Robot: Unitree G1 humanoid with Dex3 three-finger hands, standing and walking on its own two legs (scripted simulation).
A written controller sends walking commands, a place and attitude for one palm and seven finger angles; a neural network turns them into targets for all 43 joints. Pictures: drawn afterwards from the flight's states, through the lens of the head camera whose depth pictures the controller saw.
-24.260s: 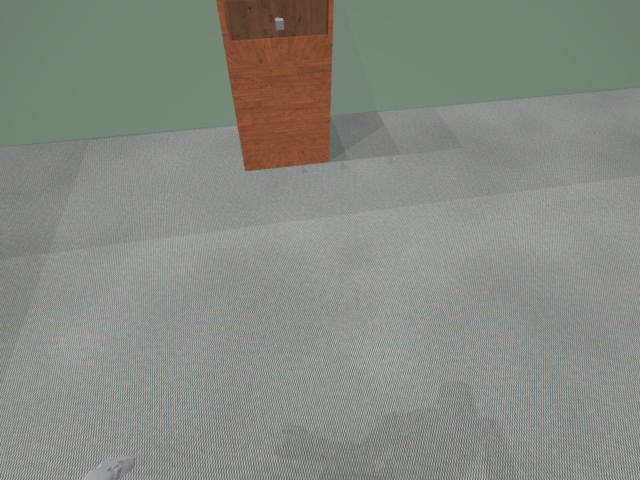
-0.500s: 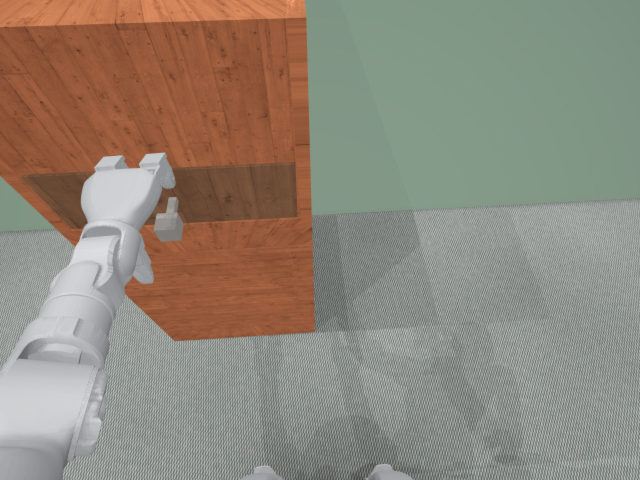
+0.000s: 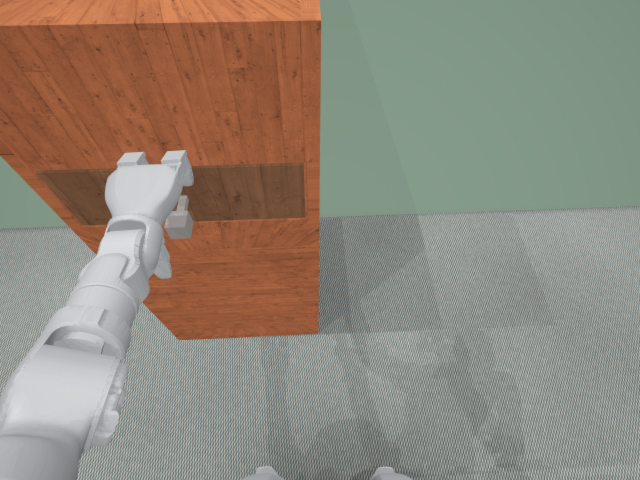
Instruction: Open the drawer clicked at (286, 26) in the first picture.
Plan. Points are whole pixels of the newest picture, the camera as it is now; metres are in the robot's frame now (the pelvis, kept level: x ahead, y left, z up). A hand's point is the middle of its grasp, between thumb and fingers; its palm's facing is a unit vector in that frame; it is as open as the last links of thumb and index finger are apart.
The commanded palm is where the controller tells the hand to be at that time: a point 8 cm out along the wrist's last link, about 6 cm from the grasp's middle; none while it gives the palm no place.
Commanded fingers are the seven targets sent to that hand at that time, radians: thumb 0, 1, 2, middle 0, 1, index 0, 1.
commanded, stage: re-aim the fingers above the handle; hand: left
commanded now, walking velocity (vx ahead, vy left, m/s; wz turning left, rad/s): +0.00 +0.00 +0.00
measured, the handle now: (180, 215) +0.50 +0.21 -0.03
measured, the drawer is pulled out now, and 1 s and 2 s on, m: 0.00 0.00 0.00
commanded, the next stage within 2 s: lower the fingers behind the handle in 0.70 s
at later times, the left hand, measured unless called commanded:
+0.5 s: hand (163, 215) +0.46 +0.21 +0.02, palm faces -0.06 -0.02 -1.00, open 13.6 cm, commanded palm +0.45 +0.20 +0.08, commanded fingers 0.00 -0.50 0.30 -0.30 -1.20 -0.30 -1.20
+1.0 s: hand (169, 215) +0.46 +0.21 +0.02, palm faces -0.04 -0.03 -1.00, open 13.6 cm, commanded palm +0.45 +0.20 +0.07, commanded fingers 0.00 -0.50 0.30 -0.30 -1.20 -0.30 -1.20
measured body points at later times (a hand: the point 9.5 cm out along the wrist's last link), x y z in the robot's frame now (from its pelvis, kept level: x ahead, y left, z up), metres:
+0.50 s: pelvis +0.00 -0.01 +0.00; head +0.09 -0.02 +0.44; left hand +0.46 +0.21 +0.08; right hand +0.03 -0.28 -0.13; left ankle +0.00 +0.09 -0.71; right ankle -0.01 -0.12 -0.71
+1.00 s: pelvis +0.00 -0.01 +0.00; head +0.09 -0.02 +0.44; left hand +0.46 +0.20 +0.07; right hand +0.04 -0.28 -0.14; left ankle +0.00 +0.09 -0.71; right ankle -0.01 -0.12 -0.71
